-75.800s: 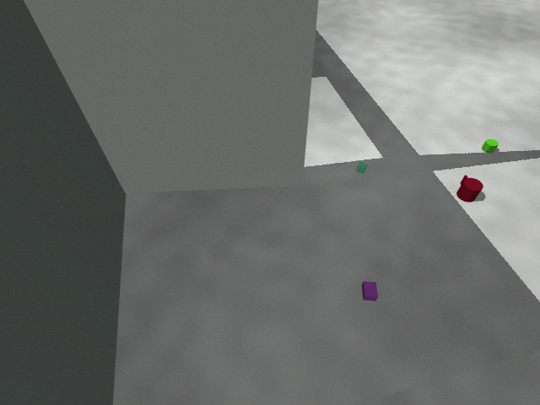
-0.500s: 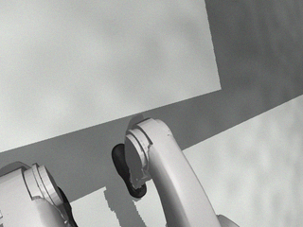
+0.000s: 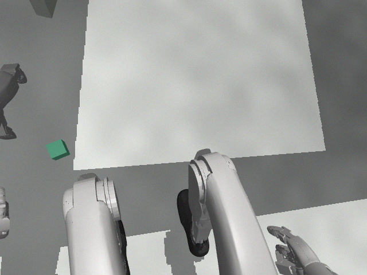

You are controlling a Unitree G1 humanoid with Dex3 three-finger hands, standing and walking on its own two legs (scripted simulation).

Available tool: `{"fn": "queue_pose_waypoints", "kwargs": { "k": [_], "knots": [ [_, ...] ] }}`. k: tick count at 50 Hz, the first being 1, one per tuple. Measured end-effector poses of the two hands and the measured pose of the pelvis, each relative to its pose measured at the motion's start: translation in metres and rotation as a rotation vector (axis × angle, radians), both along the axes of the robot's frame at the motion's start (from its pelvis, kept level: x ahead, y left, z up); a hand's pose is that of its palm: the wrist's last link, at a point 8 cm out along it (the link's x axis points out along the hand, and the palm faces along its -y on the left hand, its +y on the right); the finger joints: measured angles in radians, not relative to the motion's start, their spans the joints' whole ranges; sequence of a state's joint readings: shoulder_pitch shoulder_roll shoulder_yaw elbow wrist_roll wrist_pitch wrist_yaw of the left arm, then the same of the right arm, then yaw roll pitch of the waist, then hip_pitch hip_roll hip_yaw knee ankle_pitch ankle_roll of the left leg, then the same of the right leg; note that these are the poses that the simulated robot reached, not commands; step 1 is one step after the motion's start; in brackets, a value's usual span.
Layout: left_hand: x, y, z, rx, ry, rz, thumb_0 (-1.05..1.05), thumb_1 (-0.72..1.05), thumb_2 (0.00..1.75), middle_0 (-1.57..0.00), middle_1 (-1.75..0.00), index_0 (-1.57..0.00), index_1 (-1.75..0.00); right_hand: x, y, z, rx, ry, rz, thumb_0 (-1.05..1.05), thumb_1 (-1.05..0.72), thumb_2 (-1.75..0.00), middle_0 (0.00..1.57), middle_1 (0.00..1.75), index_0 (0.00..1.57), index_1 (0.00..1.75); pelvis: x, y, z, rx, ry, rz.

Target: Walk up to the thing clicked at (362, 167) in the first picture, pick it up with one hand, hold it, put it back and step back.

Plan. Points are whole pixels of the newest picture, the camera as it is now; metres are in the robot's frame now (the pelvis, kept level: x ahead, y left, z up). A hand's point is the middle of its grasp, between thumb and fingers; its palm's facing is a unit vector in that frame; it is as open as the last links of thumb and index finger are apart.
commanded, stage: withdraw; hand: left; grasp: from above
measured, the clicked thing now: (58, 149) +0.43 +0.26 -0.33
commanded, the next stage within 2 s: home in 0.10 s
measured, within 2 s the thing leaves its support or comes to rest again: neither
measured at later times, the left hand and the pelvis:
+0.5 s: hand (29, 90) +0.54 +0.27 -0.17, palm faces -0.34 -0.19 -0.92, open 12.8 cm; pelvis +0.02 +0.00 -0.01, yaw -1 degrees
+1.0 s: hand out of the picture +0.35 +0.24 +0.05, palm faces -0.12 -0.84 -0.53, open 7.6 cm; pelvis +0.02 +0.00 +0.16, yaw +5 degrees
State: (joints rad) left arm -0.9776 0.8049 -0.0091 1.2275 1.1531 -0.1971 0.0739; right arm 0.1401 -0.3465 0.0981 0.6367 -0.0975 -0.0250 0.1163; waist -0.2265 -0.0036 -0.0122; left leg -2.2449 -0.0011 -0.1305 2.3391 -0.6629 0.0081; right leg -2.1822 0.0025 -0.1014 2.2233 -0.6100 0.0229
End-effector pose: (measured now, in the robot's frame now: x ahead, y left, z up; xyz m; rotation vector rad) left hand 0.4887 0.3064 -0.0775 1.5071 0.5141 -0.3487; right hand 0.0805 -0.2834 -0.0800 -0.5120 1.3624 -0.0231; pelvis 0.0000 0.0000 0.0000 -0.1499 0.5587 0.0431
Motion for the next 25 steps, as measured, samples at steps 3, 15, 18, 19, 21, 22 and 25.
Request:
{"fn": "queue_pose_waypoints", "kwargs": {
  "k": [3, 15, 18, 19, 21, 22, 25],
  "knots": [
    [0.001, 0.002, -0.008, -0.005, -0.013, -0.030, 0.00, -0.39, 0.94, -0.18, -0.89, -0.17, -0.90, -0.003, -0.002, 0.003, -0.036, 0.018, 0.005, 0.00, -0.89, -0.90, 0.20, 0.30, 0.20, 0.30, 0.000, 0.000, -0.003, -0.005, 0.002, -0.001],
    [0.032, -0.023, -0.062, -0.022, -0.112, -0.054, 0.00, -0.35, 0.90, -0.22, -0.83, -0.21, -0.83, -0.044, 0.016, -0.006, -0.051, 0.122, -0.044, 0.00, -0.89, -0.89, 0.20, 0.30, 0.20, 0.30, 0.006, 0.005, -0.025, -0.028, 0.021, -0.009],
    [0.044, -0.026, -0.062, -0.022, -0.163, -0.010, 0.00, -0.33, 0.89, -0.24, -0.77, -0.22, -0.78, -0.055, 0.023, -0.009, -0.030, 0.136, -0.083, 0.00, -0.89, -0.89, 0.20, 0.30, 0.20, 0.30, 0.009, 0.005, -0.028, -0.026, 0.036, -0.013],
    [0.047, -0.027, -0.060, -0.024, -0.178, 0.009, 0.00, -0.33, 0.88, -0.24, -0.75, -0.22, -0.76, -0.058, 0.026, -0.010, -0.020, 0.139, -0.097, 0.00, -0.89, -0.89, 0.20, 0.30, 0.20, 0.30, 0.010, 0.005, -0.028, -0.025, 0.043, -0.014],
    [0.051, -0.028, -0.053, -0.035, -0.195, 0.053, 0.00, -0.30, 0.87, -0.24, -0.71, -0.22, -0.73, -0.062, 0.031, -0.011, 0.002, 0.144, -0.127, 0.00, -0.89, -0.89, 0.20, 0.30, 0.20, 0.30, 0.012, 0.004, -0.026, -0.021, 0.056, -0.016],
    [0.051, -0.029, -0.049, -0.045, -0.198, 0.078, 0.00, -0.28, 0.87, -0.24, -0.70, -0.22, -0.71, -0.063, 0.033, -0.011, 0.014, 0.146, -0.141, 0.00, -0.89, -0.89, 0.20, 0.30, 0.20, 0.30, 0.013, 0.004, -0.023, -0.019, 0.062, -0.016],
    [0.048, -0.028, -0.032, -0.089, -0.184, 0.155, 0.00, -0.21, 0.88, -0.25, -0.66, -0.23, -0.68, -0.063, 0.038, -0.008, 0.049, 0.143, -0.181, 0.00, -0.89, -0.89, 0.20, 0.30, 0.20, 0.30, 0.016, 0.004, -0.013, -0.013, 0.081, -0.014]
  ]
}}
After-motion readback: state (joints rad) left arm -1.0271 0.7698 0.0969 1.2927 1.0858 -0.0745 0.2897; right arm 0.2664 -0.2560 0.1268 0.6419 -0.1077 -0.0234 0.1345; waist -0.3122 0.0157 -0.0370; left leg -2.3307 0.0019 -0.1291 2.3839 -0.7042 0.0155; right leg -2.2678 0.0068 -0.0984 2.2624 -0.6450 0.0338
